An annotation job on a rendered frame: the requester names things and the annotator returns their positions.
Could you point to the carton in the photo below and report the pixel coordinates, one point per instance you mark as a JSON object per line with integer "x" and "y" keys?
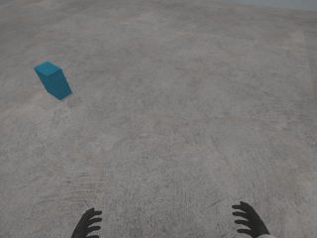
{"x": 53, "y": 80}

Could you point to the robot right hand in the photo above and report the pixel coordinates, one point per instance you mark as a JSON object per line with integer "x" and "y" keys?
{"x": 256, "y": 225}

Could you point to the robot left hand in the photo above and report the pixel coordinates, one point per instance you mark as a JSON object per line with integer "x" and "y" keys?
{"x": 81, "y": 230}

